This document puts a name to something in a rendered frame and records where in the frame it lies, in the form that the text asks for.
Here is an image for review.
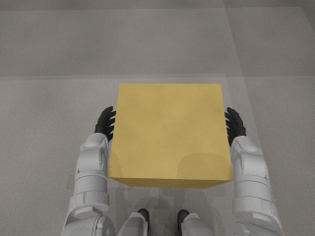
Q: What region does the right robot hand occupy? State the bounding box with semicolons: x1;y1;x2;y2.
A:
224;107;246;147

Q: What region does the robot left thigh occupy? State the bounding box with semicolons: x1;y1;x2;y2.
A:
117;216;149;236

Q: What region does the robot left forearm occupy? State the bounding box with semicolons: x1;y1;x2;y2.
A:
60;133;110;236

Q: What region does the robot left shin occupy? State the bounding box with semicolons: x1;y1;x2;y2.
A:
129;212;145;219

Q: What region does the carton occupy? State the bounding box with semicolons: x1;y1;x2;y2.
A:
107;84;233;189

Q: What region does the left robot hand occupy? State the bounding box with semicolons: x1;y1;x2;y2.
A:
94;106;116;142

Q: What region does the right robot upper arm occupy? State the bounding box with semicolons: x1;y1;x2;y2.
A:
227;220;282;236

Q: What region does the left robot upper arm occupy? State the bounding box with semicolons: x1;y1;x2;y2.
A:
61;214;116;236

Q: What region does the robot right forearm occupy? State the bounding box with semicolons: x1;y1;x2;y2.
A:
230;136;284;236

